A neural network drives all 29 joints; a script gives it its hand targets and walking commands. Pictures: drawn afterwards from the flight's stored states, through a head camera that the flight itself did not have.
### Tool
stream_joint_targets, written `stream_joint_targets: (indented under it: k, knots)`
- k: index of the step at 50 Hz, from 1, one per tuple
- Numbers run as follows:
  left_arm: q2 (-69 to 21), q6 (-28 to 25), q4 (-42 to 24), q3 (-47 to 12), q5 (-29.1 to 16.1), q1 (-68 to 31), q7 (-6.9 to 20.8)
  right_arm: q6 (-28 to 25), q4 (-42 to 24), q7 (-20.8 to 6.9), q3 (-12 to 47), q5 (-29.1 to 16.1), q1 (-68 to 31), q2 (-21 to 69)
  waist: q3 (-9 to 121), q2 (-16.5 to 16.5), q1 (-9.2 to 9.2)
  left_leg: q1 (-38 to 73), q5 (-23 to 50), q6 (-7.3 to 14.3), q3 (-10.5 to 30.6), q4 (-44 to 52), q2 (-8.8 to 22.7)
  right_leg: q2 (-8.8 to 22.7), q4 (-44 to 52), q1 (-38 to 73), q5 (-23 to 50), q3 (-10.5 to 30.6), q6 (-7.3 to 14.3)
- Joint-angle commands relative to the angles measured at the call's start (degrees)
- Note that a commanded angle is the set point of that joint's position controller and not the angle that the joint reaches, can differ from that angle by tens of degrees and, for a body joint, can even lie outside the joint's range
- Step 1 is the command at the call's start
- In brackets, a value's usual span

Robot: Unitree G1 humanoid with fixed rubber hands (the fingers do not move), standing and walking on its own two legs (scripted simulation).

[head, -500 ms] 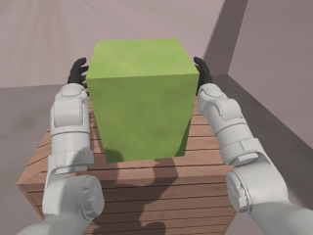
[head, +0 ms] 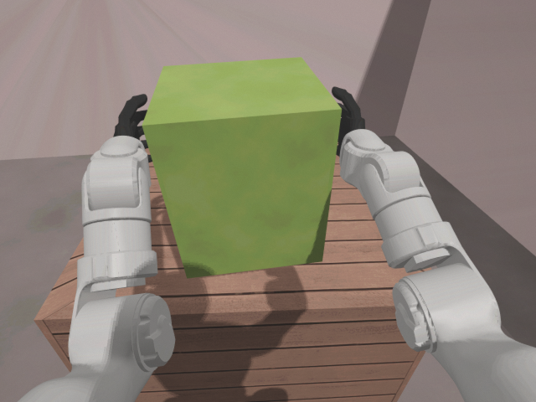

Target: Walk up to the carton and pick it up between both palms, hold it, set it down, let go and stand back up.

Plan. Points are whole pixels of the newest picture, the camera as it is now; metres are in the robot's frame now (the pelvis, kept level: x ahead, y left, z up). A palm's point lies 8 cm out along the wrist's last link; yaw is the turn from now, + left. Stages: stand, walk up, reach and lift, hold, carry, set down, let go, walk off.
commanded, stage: hold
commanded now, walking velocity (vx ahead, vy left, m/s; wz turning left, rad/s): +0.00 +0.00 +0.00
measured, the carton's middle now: (244, 166) +0.40 +0.01 +0.23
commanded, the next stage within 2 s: none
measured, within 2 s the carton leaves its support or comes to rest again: neither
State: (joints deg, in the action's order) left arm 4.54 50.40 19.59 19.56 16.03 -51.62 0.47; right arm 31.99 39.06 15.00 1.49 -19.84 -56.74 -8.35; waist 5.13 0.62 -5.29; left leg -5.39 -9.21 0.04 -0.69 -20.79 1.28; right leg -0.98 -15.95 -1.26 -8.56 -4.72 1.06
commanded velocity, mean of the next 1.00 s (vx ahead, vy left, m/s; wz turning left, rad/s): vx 0.00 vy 0.00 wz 0.00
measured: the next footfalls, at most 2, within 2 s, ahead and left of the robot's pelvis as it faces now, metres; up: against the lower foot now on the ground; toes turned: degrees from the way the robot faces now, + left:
none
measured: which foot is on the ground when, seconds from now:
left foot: down 0.00-1.00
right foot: down 0.00-1.00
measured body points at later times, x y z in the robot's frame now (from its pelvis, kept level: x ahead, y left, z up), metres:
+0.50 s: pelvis +0.00 -0.01 +0.00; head -0.10 +0.01 +0.44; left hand +0.38 +0.16 +0.31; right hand +0.37 -0.15 +0.31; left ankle +0.03 +0.11 -0.75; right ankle +0.01 -0.11 -0.75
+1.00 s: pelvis +0.00 -0.01 +0.00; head -0.09 +0.01 +0.44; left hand +0.39 +0.17 +0.31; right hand +0.39 -0.13 +0.31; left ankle +0.03 +0.11 -0.75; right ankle +0.01 -0.11 -0.75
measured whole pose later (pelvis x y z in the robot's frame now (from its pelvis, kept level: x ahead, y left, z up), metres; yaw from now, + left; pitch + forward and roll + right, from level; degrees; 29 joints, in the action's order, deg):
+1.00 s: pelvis +0.00 -0.01 +0.00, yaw +1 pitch -4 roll -1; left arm 7.1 51.6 27.2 21.1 15.6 -58.6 1.1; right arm 36.7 44.1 16.1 0.5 -20.4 -63.2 -9.0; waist 9.4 1.0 -4.1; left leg -8.1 -8.5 -0.3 1.0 -20.4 0.9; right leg -1.8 -16.4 -4.1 -8.6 -3.2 1.4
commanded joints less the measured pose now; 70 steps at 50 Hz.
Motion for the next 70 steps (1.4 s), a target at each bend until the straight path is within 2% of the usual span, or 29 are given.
stream_joint_targets:
  k: [1, 4, 6, 13, 17, 21, 22, 24, 25, 26, 28, 30, 32, 35, 37, 42, 48, 49, 50, 51, 56, 57, 60, 63, 64, 66, 68, 69, 70]
  knots:
    - [-32.3, -4.9, -10.7, -22.2, -12.2, -43.8, 9.1, -1.0, -17.9, -7.7, 12.9, -8.3, -46.9, 35.7, 22.6, -3.2, -0.03, 4.2, 13.0, -1.8, 0.5, 1.2, -3.5, -3.1, -0.2, 7.3, 11.4, 2.8, -3.4]
    - [-31.1, -4.5, -10.9, -21.5, -12.2, -43.5, 9.9, -0.5, -20.6, -7.4, 14.3, -9.3, -47.9, 36.9, 23.7, -1.2, 0.47, 3.7, 13.3, -0.9, 0.3, 1.5, -4.0, -3.0, -0.6, 8.8, 13.3, 3.3, -4.3]
    - [-31.4, -4.6, -12.7, -22.2, -12.5, -44.6, 9.7, -0.2, -20.8, -7.1, 14.7, -9.4, -47.6, 37.1, 24.8, -2.7, -0.06, 4.0, 14.5, -1.6, 0.2, 0.8, -3.9, -2.8, -1.1, 9.5, 15.5, 3.7, -4.0]
    - [-31.4, -3.5, -10.2, -22.2, -12.8, -47.2, 9.9, 1.8, -17.5, -7.3, 12.0, -9.5, -48.4, 35.4, 21.2, -4.0, -0.45, 2.6, 9.6, -2.1, 0.3, 2.4, -3.4, -3.0, 0.3, 6.0, 8.5, 3.5, -3.3]
    - [-31.0, -3.1, -9.5, -21.4, -12.6, -46.9, 10.4, 2.3, -16.1, -7.6, 11.3, -9.3, -48.1, 34.4, 21.4, -3.3, -0.78, 2.0, 10.1, -2.0, 0.9, 2.5, -3.4, -3.4, 0.1, 7.2, 9.1, 4.1, -3.0]
    - [-30.7, -2.8, -6.3, -19.2, -11.8, -46.7, 10.7, 3.0, -14.3, -7.4, 11.4, -9.9, -49.1, 34.7, 20.5, -3.4, 0.67, 0.5, 8.3, -1.5, 0.5, 3.4, -3.3, -3.1, 0.1, 7.3, 7.7, 4.2, -3.1]
    - [-31.0, -2.9, -6.4, -20.0, -12.3, -46.8, 10.8, 3.0, -15.2, -7.3, 11.1, -9.7, -49.1, 34.6, 20.6, -2.8, -0.13, 0.3, 8.4, -1.5, 0.5, 3.5, -3.2, -2.9, 0.0, 7.9, 8.3, 4.0, -3.2]
    - [-30.8, -2.8, -5.5, -18.2, -11.4, -45.8, 10.7, 2.9, -15.3, -7.3, 11.1, -9.7, -50.3, 34.1, 20.8, -2.8, 0.96, 0.2, 9.1, -1.4, 0.5, 3.0, -3.1, -2.9, 0.3, 7.7, 8.7, 4.3, -2.8]
    - [-30.4, -2.7, -6.1, -18.5, -11.5, -45.6, 10.8, 3.0, -15.1, -7.4, 11.2, -10.3, -49.3, 34.5, 21.9, -3.0, 0.43, 1.4, 10.7, -1.4, 0.6, 3.0, -3.5, -3.5, 0.1, 8.5, 10.0, 4.0, -3.0]
    - [-30.1, -2.7, -6.2, -18.0, -11.3, -45.4, 10.9, 3.1, -16.2, -7.3, 12.3, -10.4, -49.8, 35.9, 22.1, -1.9, 1.36, 1.2, 10.8, -1.6, 0.2, 2.5, -3.6, -3.2, -0.2, 8.6, 10.2, 4.2, -3.3]
    - [-30.0, -3.0, -6.4, -17.5, -11.9, -47.3, 11.0, 3.2, -15.0, -7.2, 12.0, -10.4, -50.0, 37.0, 22.2, -0.6, 1.30, 1.0, 9.4, -1.1, 0.3, 2.7, -3.7, -2.9, 0.5, 7.8, 9.4, 4.2, -3.6]
    - [-30.3, -3.1, -5.7, -17.4, -11.7, -48.4, 11.0, 3.4, -15.5, -7.3, 11.9, -10.6, -51.0, 36.4, 21.8, -2.8, 1.30, 0.9, 9.6, -1.7, 0.0, 2.5, -3.6, -2.9, 0.4, 7.0, 9.2, 4.7, -3.4]
    - [-30.0, -3.3, -5.8, -17.5, -12.3, -49.4, 10.9, 3.2, -14.6, -7.6, 11.4, -10.2, -51.7, 36.2, 21.4, -0.6, 1.74, 0.6, 8.4, -1.2, 0.5, 2.7, -3.7, -3.0, 0.2, 6.0, 6.9, 4.7, -3.4]
    - [-30.5, -3.7, -3.1, -18.2, -12.7, -50.9, 10.5, 3.1, -12.9, -7.7, 9.4, -9.6, -52.6, 35.5, 21.0, -2.6, 0.95, -1.3, 4.7, -1.1, 0.9, 3.8, -3.2, -2.5, 0.5, 5.3, 4.8, 4.8, -3.3]
    - [-31.4, -4.5, -5.0, -20.0, -14.0, -52.4, 10.4, 2.6, -12.4, -7.9, 8.6, -9.1, -52.1, 36.4, 22.9, -4.0, -0.21, -0.6, 4.5, -1.7, 1.1, 3.5, -3.5, -2.2, 0.8, 4.7, 3.6, 5.1, -2.7]
    - [-32.4, -5.1, -4.2, -19.0, -13.5, -53.4, 9.6, 2.6, -8.4, -8.6, 7.0, -8.2, -52.3, 35.4, 23.1, -5.1, 0.31, -1.8, 2.6, -1.6, 1.6, 3.5, -3.3, -2.4, 0.7, 3.8, 1.1, 5.1, -2.3]
    - [-30.7, -4.4, -1.3, -16.9, -13.0, -48.6, 9.8, 2.7, -13.5, -7.4, 9.2, -10.3, -52.7, 34.5, 23.5, -1.8, 1.15, -0.5, 8.0, -1.4, 0.9, 2.7, -3.5, -2.6, 0.3, 6.6, 8.8, 5.2, -3.6]
    - [-30.7, -4.2, -2.1, -16.9, -12.3, -48.7, 10.2, 2.9, -12.7, -7.1, 9.0, -10.4, -52.7, 34.3, 23.2, -1.7, 0.77, -0.4, 8.3, -1.2, 1.5, 2.4, -3.8, -2.6, 0.5, 6.6, 8.9, 5.7, -3.8]
    - [-31.0, -3.9, -1.6, -16.8, -11.8, -48.8, 10.3, 3.1, -11.3, -7.2, 9.1, -10.8, -51.7, 34.1, 22.0, -4.3, 0.68, -0.6, 7.7, -1.9, 1.6, 2.7, -3.0, -2.1, 0.3, 6.1, 8.4, 5.8, -3.5]
    - [-31.2, -3.7, -1.6, -17.4, -12.3, -47.4, 10.5, 3.2, -12.4, -7.1, 9.5, -11.3, -51.3, 33.3, 22.1, -3.2, 0.60, -0.1, 9.4, -1.8, 1.9, 2.8, -3.2, -3.0, 0.3, 6.9, 9.4, 5.3, -3.3]
    - [-31.9, -2.7, -7.5, -19.7, -11.8, -45.7, 11.2, 3.5, -14.8, -6.5, 10.1, -11.7, -48.1, 31.5, 23.3, -5.1, -1.43, 4.0, 18.4, -4.3, 1.3, 0.2, -3.0, -3.8, -0.3, 7.8, 15.4, 4.2, -2.7]
    - [-32.0, -2.6, -9.2, -20.2, -12.3, -45.6, 11.1, 3.4, -17.9, -6.5, 11.5, -12.4, -49.0, 33.1, 24.4, -3.8, -1.04, 4.3, 19.4, -3.6, 1.7, -0.2, -3.5, -4.0, -0.7, 8.1, 16.5, 4.2, -3.0]
    - [-33.1, -2.6, -13.2, -22.8, -13.1, -45.0, 10.6, 3.2, -22.1, -6.2, 12.7, -13.2, -49.2, 32.6, 27.7, -6.2, -1.15, 6.3, 22.1, -4.2, 2.2, -1.3, -3.3, -4.0, -1.4, 8.1, 18.7, 4.2, -2.6]
    - [-34.0, -2.3, -19.7, -25.3, -14.3, -45.8, 9.8, 3.7, -24.9, -6.3, 14.5, -13.8, -47.4, 32.5, 30.0, -6.2, -1.90, 8.1, 26.9, -5.0, 2.9, -2.4, -3.3, -4.6, -2.1, 9.8, 21.9, 3.9, -2.8]
    - [-32.4, -1.8, -19.9, -25.6, -14.1, -45.3, 9.6, 4.1, -24.9, -6.1, 13.9, -13.8, -45.6, 32.3, 29.2, -6.0, -2.71, 8.6, 27.0, -5.0, 2.7, -2.3, -3.2, -4.6, -1.9, 9.7, 22.4, 3.7, -2.9]
    - [-30.8, -0.9, -17.4, -24.3, -13.1, -43.7, 9.7, 4.6, -22.9, -6.4, 13.6, -13.9, -44.4, 32.1, 25.0, -5.6, -1.98, 6.3, 21.6, -4.4, 2.2, -1.1, -3.4, -4.1, -1.2, 7.0, 18.2, 4.2, -2.9]
    - [-30.7, -0.6, -17.4, -23.5, -12.7, -42.4, 10.1, 4.7, -24.4, -6.3, 15.2, -13.6, -44.8, 31.7, 23.5, -4.2, -0.89, 5.0, 21.3, -3.9, 2.1, -0.4, -3.1, -4.1, -1.2, 8.1, 18.5, 4.5, -3.0]
    - [-31.9, -0.7, -19.6, -24.0, -12.7, -43.4, 10.1, 4.4, -26.2, -6.3, 16.4, -14.2, -46.3, 33.6, 25.9, -5.8, 0.63, 6.0, 22.0, -4.4, 1.6, -0.8, -3.3, -4.2, -1.9, 8.6, 18.3, 4.3, -2.8]
    - [-31.0, -0.5, -18.6, -24.1, -12.5, -43.2, 10.1, 4.6, -25.0, -6.4, 15.4, -14.1, -45.6, 33.3, 25.2, -5.0, -0.86, 6.0, 22.0, -4.3, 2.1, -1.1, -3.2, -4.2, -1.5, 8.6, 18.2, 4.4, -2.8]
